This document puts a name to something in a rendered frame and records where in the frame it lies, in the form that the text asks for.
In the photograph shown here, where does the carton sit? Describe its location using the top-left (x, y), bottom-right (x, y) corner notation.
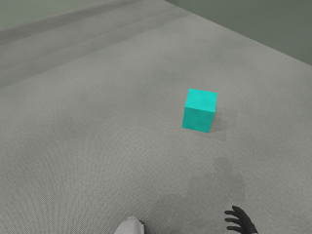
top-left (182, 88), bottom-right (217, 133)

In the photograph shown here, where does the left robot shin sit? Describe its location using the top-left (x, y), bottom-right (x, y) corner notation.
top-left (127, 216), bottom-right (139, 222)

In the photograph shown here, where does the left robot thigh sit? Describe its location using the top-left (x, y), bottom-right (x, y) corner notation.
top-left (114, 219), bottom-right (144, 234)

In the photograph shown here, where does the right robot hand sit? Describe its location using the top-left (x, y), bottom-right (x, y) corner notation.
top-left (224, 206), bottom-right (258, 234)

